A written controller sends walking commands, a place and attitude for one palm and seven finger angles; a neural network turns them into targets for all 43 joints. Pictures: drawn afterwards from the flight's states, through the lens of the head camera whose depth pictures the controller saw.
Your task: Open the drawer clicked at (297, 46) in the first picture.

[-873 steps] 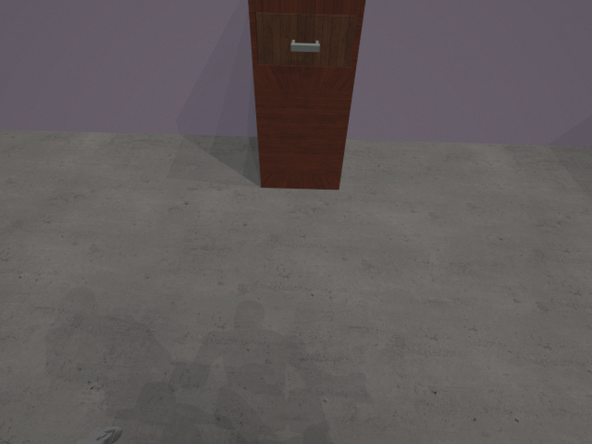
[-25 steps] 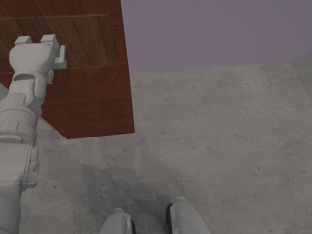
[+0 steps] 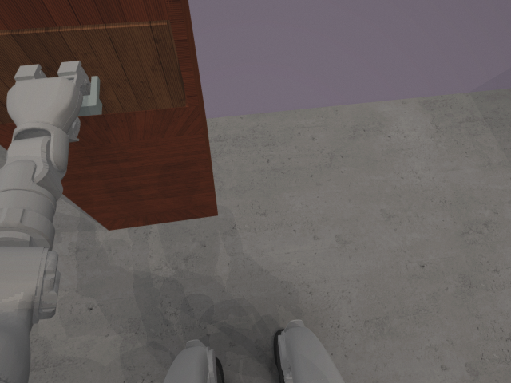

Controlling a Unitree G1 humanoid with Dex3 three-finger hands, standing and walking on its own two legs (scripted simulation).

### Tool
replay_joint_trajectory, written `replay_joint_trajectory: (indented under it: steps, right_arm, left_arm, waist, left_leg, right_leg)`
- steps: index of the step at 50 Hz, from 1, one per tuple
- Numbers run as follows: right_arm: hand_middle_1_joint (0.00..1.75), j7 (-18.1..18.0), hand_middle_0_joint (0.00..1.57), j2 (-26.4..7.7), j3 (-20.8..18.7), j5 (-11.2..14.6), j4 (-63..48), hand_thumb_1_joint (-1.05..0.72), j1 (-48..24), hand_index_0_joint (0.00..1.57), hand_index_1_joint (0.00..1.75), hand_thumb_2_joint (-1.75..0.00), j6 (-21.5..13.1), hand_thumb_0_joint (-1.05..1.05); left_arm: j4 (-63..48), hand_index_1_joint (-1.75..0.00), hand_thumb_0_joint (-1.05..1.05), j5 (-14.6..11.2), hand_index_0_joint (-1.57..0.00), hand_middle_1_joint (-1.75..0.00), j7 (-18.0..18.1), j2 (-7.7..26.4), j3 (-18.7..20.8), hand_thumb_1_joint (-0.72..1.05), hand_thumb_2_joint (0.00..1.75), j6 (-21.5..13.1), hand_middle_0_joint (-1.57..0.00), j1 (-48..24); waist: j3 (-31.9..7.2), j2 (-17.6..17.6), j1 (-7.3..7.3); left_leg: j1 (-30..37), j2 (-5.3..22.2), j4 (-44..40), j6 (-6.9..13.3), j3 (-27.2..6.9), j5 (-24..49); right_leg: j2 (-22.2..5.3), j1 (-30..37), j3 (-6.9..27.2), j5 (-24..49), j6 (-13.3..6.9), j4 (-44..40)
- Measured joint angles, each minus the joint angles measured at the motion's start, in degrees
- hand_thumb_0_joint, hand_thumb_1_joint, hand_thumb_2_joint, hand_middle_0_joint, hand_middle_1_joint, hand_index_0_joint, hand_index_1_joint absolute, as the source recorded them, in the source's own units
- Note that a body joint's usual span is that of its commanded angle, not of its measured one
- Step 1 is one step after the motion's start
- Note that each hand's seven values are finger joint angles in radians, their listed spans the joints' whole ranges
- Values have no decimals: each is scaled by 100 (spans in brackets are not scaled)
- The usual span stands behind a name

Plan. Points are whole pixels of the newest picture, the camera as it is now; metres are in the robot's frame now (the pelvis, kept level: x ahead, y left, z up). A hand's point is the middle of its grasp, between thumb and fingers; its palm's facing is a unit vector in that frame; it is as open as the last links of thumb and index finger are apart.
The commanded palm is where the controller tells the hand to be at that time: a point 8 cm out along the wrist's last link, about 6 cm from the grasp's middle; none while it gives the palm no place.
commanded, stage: pull the drawer open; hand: left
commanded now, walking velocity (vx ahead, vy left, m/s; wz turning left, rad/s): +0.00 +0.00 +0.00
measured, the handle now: (65, 96) +0.57 +0.26 +0.03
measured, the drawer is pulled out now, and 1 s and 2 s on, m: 0.00 0.09 0.20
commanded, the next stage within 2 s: none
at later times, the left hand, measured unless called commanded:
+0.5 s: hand (65, 148) +0.48 +0.25 +0.02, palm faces -0.01 -0.04 -1.00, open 7.3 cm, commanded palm +0.43 +0.25 +0.06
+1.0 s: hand (64, 182) +0.42 +0.25 +0.02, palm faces -0.01 -0.03 -1.00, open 7.2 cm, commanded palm +0.38 +0.24 +0.06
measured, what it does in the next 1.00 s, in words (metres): shifts its weight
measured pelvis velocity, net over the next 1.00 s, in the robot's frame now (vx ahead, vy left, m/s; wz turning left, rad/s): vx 0.05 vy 0.00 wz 0.00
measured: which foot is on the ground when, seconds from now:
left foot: down 0.00-1.00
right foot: down 0.00-1.00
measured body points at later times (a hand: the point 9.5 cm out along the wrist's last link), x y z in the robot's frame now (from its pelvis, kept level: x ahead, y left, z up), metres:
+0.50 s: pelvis +0.05 +0.01 +0.03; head +0.16 +0.00 +0.46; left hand +0.48 +0.25 +0.08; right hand +0.12 -0.27 -0.11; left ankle +0.00 +0.10 -0.67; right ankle +0.05 -0.14 -0.67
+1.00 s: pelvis +0.05 +0.00 +0.03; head +0.13 -0.01 +0.48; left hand +0.42 +0.25 +0.08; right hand +0.15 -0.27 -0.10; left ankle +0.00 +0.10 -0.67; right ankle +0.05 -0.14 -0.67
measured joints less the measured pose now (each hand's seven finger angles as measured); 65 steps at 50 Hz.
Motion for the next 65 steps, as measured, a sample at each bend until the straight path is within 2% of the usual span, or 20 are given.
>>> replay_joint_trajectory:
  steps: [7, 14, 23, 32, 39, 54, 65]
  right_arm:
    - [30, 47, 21, 18, -74, 15, 52, -90, 1, 21, 30, -90, 91, 0]
    - [30, 108, 21, 46, -186, 13, 26, -90, -182, 21, 30, -90, 171, 0]
    - [30, 189, 20, 82, -283, 23, -125, -90, -526, 21, 30, -90, 262, 0]
    - [30, 198, 20, 118, -261, 37, -239, -90, -685, 21, 30, -90, 313, 0]
    - [30, 166, 20, 145, -251, 32, -249, -90, -704, 21, 30, -90, 318, 0]
    - [30, 106, 20, 153, -259, 15, -197, -90, -719, 21, 30, -90, 230, 1]
    - [30, -16, 20, 154, -210, 20, -165, -90, -887, 21, 30, -90, 104, 1]
  left_arm:
    - [-495, -129, 1, -104, -22, -136, 87, -316, 73, 56, 71, -37, -18, 752]
    - [-985, -127, 0, -60, -22, -137, 288, -631, 47, 57, 73, -113, -18, 1405]
    - [-1644, -127, 0, -16, -22, -135, 489, -962, -91, 57, 76, 38, -19, 2055]
    - [-2226, -129, 1, -39, -21, -131, 556, -1159, -231, 59, 75, 327, -20, 2646]
    - [-2563, -129, 2, -76, -21, -128, 543, -1230, -255, 60, 73, 475, -20, 3042]
    - [-3096, -130, 3, -88, -21, -126, 621, -1375, -259, 61, 73, 589, -22, 3808]
    - [-2944, -130, 3, -22, -22, -125, 705, -1402, -310, 61, 74, 492, -22, 3815]
  waist:
    - [-96, 15, 202]
    - [-200, -7, 409]
    - [-225, -34, 606]
    - [-188, -33, 688]
    - [-158, -22, 691]
    - [-103, 6, 745]
    - [-15, -49, 837]
  left_leg:
    - [505, 10, -308, 18, 92, -64]
    - [921, -8, -550, 20, 115, -138]
    - [1300, -32, -796, 2, 68, -143]
    - [1638, -40, -1018, -28, 2, -115]
    - [1818, -38, -1101, -52, -14, -81]
    - [2055, -32, -1158, -103, -12, -24]
    - [2095, -55, -1115, -141, -37, 69]
  right_leg:
    - [26, 447, 85, -60, 32, -257]
    - [18, 832, 104, -164, 50, -436]
    - [2, 1222, 62, -225, 46, -656]
    - [9, 1568, 15, -221, 28, -858]
    - [17, 1741, 8, -212, 4, -920]
    - [29, 1931, 18, -175, -42, -891]
    - [3, 1947, -2, -136, -96, -771]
